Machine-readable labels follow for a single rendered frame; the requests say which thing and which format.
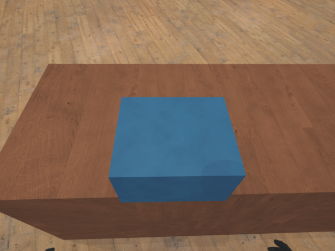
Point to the carton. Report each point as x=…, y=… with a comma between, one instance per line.
x=169, y=149

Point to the right robot hand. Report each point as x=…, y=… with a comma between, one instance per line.
x=281, y=246

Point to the pedestal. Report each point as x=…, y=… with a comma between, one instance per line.
x=55, y=164

